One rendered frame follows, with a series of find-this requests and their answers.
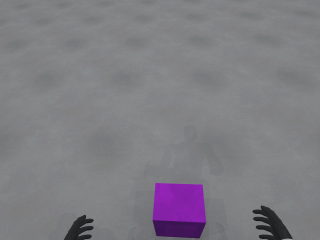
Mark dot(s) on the robot right hand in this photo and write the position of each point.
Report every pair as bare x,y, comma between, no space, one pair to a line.
277,228

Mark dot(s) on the carton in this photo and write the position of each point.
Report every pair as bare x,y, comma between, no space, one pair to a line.
179,210

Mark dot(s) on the robot left hand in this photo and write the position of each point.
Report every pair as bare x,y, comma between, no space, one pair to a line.
75,230

